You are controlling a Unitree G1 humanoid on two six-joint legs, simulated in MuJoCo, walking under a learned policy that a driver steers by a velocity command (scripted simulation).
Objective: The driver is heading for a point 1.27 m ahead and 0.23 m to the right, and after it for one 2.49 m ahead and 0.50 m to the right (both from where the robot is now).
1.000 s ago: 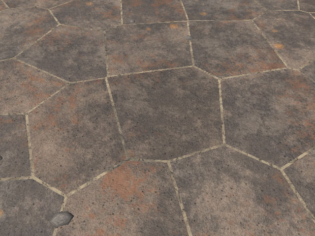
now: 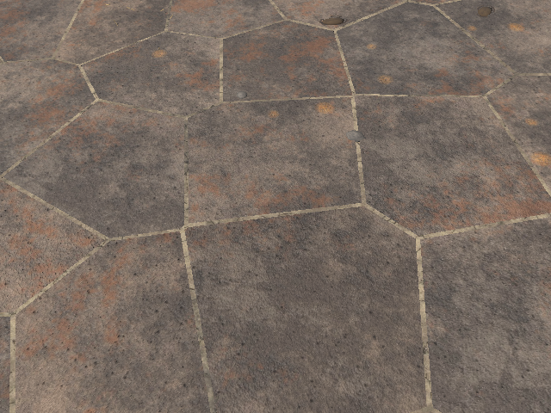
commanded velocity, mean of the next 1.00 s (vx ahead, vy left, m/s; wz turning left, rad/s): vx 0.50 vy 0.00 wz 0.00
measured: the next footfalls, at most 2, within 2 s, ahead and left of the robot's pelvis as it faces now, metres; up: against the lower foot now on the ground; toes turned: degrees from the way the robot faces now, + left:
left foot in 0.26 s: +0.34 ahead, +0.16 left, +0.00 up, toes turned +3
right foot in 0.82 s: +0.66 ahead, -0.08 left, +0.00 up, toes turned -3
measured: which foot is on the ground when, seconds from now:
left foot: up 0.00-0.24, down 0.26-0.84, up 0.86-1.00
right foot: down 0.00-0.28, up 0.30-0.80, down 0.82-1.00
